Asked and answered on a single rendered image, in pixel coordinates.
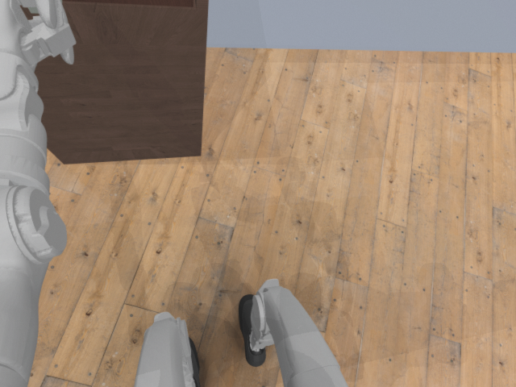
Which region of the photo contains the robot left upper arm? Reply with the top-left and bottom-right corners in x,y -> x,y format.
0,185 -> 67,387

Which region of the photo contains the robot right foot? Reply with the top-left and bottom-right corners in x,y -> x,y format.
239,294 -> 266,367

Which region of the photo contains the robot left forearm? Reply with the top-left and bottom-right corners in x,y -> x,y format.
0,52 -> 50,198

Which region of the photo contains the robot left hand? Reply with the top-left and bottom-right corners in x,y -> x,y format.
0,0 -> 76,72

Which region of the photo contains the right robot thigh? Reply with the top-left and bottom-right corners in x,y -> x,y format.
252,286 -> 348,387

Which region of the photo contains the cabinet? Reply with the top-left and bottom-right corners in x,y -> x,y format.
20,0 -> 209,164

